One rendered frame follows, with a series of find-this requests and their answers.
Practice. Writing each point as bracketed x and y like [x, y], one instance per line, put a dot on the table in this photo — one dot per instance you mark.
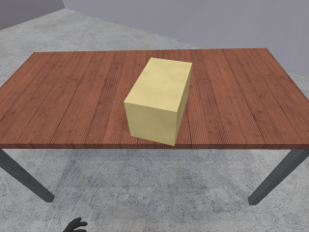
[238, 99]

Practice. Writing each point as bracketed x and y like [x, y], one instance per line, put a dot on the carton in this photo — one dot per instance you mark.
[155, 104]

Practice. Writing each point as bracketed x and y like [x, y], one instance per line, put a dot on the robot left hand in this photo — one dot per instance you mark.
[75, 224]

